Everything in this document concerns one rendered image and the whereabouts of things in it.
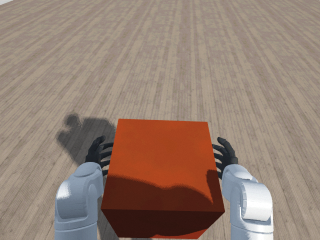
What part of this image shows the carton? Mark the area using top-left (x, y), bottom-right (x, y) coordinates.
top-left (100, 118), bottom-right (225, 239)

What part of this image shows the left robot hand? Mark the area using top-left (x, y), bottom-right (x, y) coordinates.
top-left (85, 135), bottom-right (114, 176)

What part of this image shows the robot right forearm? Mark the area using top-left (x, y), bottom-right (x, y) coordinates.
top-left (221, 164), bottom-right (274, 240)

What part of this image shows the right robot hand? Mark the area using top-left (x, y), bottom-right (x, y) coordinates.
top-left (212, 137), bottom-right (239, 180)

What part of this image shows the robot left forearm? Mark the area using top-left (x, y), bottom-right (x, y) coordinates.
top-left (54, 162), bottom-right (104, 240)

